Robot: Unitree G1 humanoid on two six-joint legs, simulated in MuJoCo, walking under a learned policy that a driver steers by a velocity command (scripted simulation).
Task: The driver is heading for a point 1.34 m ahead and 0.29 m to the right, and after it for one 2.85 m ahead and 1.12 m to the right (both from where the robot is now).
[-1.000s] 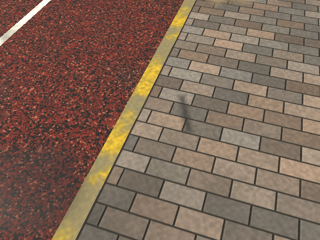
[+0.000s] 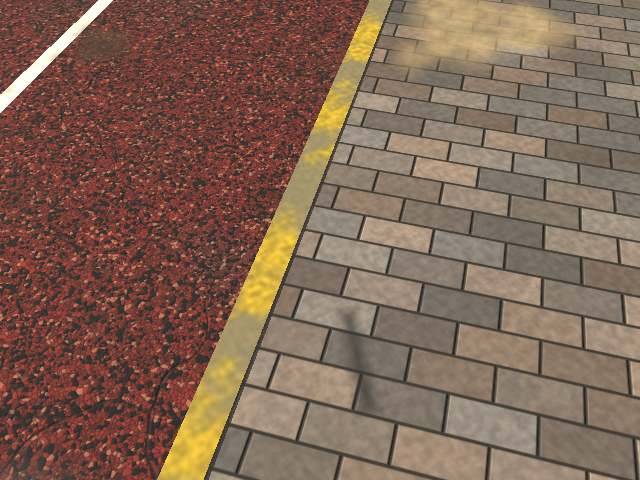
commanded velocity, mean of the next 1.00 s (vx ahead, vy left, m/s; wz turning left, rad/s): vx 0.50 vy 0.00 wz -0.01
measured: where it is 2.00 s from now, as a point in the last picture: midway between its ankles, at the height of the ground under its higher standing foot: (363, 270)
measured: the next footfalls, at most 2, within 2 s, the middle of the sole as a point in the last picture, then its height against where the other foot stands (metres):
right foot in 0.30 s outside the picture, level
left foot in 0.86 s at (288, 425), level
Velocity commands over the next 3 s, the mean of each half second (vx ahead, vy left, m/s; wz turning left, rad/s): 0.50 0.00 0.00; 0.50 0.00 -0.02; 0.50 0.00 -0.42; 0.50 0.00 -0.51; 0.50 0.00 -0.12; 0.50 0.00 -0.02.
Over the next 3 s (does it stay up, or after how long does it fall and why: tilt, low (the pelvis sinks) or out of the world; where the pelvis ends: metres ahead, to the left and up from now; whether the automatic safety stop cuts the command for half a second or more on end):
stays up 1.55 -0.40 -0.02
